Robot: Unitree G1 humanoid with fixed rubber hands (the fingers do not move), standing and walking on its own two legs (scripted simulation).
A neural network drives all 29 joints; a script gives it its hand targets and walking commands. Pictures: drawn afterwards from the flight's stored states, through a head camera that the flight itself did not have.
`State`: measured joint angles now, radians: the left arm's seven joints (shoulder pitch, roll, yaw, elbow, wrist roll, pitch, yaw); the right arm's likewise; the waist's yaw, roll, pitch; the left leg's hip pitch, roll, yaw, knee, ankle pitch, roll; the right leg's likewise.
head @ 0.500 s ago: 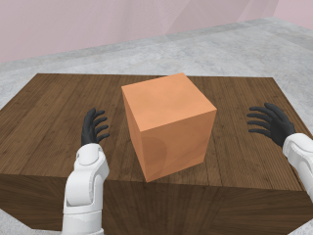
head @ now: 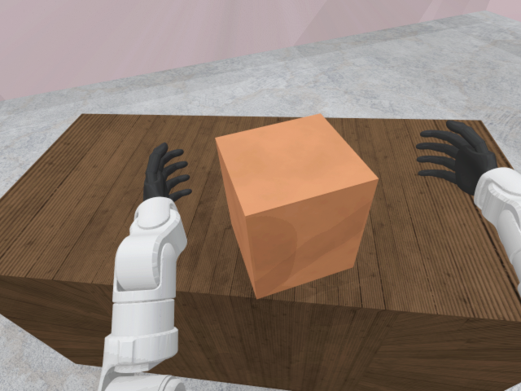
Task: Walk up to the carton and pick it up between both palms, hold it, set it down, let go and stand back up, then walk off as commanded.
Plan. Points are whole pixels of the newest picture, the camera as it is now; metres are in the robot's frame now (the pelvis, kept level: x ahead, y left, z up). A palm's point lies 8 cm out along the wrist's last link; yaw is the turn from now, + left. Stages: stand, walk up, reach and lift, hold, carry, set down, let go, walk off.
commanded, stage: reach and lift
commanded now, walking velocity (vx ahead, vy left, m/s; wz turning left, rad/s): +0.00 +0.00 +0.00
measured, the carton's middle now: (288, 206) +0.46 +0.04 +0.02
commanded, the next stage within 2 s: none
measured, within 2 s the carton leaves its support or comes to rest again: neither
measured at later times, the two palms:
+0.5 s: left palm (159, 157) +0.38 +0.22 +0.20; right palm (441, 127) +0.49 -0.19 +0.19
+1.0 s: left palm (165, 184) +0.39 +0.23 +0.13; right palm (407, 153) +0.50 -0.16 +0.13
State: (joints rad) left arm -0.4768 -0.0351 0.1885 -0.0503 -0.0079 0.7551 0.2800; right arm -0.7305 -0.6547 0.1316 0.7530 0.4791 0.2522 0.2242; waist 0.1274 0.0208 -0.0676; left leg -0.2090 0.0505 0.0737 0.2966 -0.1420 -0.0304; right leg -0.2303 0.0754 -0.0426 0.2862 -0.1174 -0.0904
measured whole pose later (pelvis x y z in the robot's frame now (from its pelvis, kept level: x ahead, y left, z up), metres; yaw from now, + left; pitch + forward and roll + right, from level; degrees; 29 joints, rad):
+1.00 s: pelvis +0.00 +0.00 +0.00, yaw +1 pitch +14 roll +0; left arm -0.77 0.01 0.23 0.46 0.01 0.44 0.25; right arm -1.03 -0.53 0.09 1.10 0.35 0.12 0.19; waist 0.20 0.03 -0.12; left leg -0.44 0.04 0.05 0.33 -0.13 -0.03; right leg -0.44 0.07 -0.07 0.31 -0.11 -0.09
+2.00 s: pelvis +0.01 -0.01 -0.01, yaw +1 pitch +16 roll +1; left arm -0.78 -0.15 0.39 0.69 0.21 0.06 0.23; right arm -1.00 -0.28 -0.11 1.18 0.04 -0.11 0.08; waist 0.18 0.03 -0.10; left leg -0.47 0.05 0.05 0.31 -0.12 -0.04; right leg -0.49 0.08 -0.07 0.30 -0.10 -0.09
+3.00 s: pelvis +0.01 +0.00 +0.00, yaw +3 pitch +9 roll +1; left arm -0.68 -0.23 0.50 0.57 0.42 0.15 0.18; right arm -0.87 -0.08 -0.52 1.15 -0.33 -0.17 0.14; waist 0.12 -0.02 -0.07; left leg -0.33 0.04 0.03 0.29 -0.12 -0.03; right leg -0.33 0.06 -0.09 0.29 -0.12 -0.09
